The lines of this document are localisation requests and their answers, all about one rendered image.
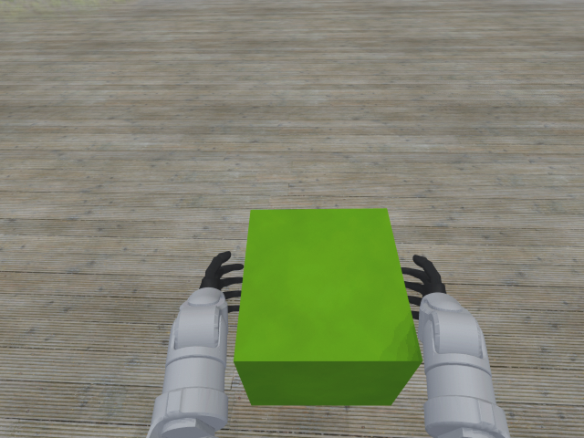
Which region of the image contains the robot right hand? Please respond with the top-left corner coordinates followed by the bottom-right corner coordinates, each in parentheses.
top-left (401, 255), bottom-right (446, 320)

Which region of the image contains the carton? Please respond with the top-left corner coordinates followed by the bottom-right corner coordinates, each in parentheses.
top-left (234, 208), bottom-right (422, 405)

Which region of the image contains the robot left hand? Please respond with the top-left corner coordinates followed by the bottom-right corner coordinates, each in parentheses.
top-left (199, 251), bottom-right (244, 313)

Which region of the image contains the left robot forearm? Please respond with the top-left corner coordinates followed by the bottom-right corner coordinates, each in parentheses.
top-left (146, 287), bottom-right (228, 438)

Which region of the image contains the right robot forearm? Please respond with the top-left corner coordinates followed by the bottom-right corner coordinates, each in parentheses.
top-left (418, 292), bottom-right (511, 438)

